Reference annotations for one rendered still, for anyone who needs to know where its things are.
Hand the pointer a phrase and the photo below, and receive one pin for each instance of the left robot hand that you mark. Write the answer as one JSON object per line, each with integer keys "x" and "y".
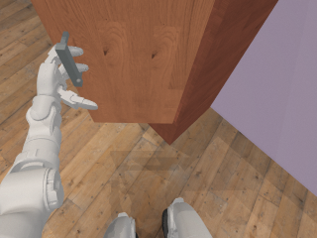
{"x": 50, "y": 77}

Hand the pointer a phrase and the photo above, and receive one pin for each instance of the handle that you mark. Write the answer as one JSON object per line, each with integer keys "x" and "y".
{"x": 67, "y": 60}

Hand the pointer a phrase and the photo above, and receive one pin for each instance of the cupboard door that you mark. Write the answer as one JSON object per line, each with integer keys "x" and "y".
{"x": 139, "y": 52}

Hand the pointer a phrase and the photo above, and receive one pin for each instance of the left robot upper arm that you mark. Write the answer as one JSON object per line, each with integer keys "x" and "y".
{"x": 27, "y": 199}

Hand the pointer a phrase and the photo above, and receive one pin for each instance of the left robot forearm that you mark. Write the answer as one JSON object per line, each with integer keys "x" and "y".
{"x": 43, "y": 141}

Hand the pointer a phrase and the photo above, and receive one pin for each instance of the right robot thigh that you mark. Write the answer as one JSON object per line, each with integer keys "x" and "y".
{"x": 185, "y": 220}

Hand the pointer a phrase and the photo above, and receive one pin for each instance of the left robot thigh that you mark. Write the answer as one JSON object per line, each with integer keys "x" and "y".
{"x": 121, "y": 227}

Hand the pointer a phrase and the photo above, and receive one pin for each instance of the robot thigh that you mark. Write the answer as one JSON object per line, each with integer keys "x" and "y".
{"x": 185, "y": 220}
{"x": 121, "y": 227}

